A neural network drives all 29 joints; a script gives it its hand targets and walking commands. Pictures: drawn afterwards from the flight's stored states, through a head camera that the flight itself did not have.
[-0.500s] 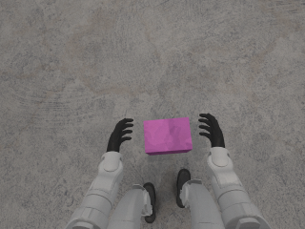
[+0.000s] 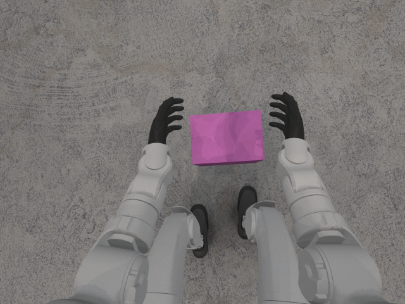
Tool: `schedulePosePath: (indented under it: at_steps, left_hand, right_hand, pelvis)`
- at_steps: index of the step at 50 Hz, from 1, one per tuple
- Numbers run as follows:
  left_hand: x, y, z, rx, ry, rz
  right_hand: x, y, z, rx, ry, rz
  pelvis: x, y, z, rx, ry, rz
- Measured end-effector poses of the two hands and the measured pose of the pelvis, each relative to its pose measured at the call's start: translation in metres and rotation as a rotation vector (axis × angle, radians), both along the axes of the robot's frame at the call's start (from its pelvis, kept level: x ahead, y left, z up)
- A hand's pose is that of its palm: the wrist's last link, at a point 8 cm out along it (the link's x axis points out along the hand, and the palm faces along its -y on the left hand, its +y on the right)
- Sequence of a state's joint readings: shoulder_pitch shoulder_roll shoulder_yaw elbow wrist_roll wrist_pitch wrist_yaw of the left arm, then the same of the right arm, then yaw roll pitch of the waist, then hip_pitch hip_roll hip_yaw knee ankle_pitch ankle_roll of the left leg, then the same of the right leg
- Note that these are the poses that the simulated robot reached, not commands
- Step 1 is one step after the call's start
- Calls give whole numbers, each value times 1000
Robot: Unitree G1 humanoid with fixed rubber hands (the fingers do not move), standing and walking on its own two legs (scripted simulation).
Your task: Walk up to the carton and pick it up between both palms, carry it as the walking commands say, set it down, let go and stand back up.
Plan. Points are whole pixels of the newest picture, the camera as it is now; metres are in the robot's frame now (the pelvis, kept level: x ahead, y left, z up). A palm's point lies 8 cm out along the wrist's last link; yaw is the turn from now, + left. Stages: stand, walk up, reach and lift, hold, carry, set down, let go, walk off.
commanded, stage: set down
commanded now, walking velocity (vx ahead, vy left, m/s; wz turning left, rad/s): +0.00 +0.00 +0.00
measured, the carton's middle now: (226, 142) +0.44 -0.02 -0.54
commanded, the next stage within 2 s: none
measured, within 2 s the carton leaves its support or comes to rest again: neither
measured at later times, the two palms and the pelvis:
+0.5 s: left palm (171, 129) +0.44 +0.11 -0.22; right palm (278, 124) +0.44 -0.14 -0.23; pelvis -0.01 +0.00 -0.07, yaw +2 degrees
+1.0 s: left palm (174, 123) +0.47 +0.12 -0.30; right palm (267, 116) +0.48 -0.13 -0.31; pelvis -0.01 +0.00 -0.14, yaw +3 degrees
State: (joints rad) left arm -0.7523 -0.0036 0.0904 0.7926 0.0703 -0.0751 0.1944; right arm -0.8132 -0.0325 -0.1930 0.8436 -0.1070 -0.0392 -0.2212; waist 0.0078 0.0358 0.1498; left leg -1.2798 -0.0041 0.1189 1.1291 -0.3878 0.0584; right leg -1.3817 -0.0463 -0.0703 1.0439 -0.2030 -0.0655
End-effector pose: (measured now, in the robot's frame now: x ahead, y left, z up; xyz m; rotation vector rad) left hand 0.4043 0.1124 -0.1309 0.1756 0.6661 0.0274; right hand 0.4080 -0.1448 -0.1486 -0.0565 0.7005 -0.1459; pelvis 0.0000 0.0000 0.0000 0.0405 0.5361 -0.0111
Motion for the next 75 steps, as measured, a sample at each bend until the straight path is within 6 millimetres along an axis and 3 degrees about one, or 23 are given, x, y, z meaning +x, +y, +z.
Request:
schedulePosePath:
  at_steps: [23,35,43,54,58,64,75]
  left_hand:
    - [31,-6,-78,-14,8,31]
    - [42,3,-128,-13,22,67]
    - [57,4,-146,-6,6,69]
    - [64,7,-187,2,29,72]
    - [67,5,-201,-12,25,76]
    - [86,13,-206,10,-8,78]
    - [95,18,-239,0,12,62]
  right_hand:
    - [34,6,-75,-16,7,-12]
    - [51,15,-124,-22,19,-2]
    - [70,18,-140,-32,-5,7]
    - [79,17,-182,-36,20,26]
    - [89,20,-191,-41,-9,46]
    - [101,22,-202,-41,-10,51]
    - [125,29,-222,-22,-29,70]
  pelvis:
    - [-8,1,-62,-7,129,28]
    - [-13,1,-101,-13,178,52]
    - [-15,1,-127,-18,175,60]
    - [-15,-1,-154,-19,207,72]
    - [-16,-2,-164,-20,198,73]
    - [-19,-2,-179,-21,187,79]
    - [-17,-1,-199,-28,185,87]
